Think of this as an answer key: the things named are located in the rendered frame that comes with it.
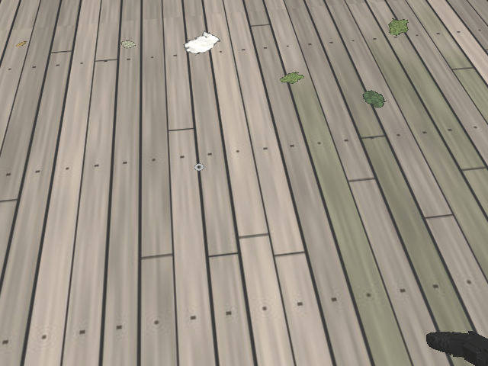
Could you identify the right robot hand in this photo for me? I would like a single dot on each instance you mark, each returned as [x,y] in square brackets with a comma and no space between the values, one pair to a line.
[472,347]

